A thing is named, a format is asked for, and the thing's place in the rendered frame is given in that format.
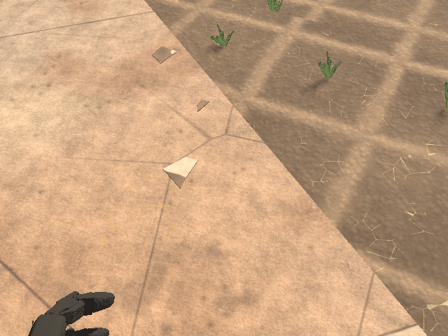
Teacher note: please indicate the robot left hand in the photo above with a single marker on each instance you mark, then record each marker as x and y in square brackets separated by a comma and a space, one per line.
[68, 310]

